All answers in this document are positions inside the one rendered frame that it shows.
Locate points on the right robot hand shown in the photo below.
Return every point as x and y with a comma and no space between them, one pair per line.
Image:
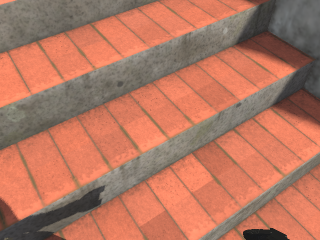
264,234

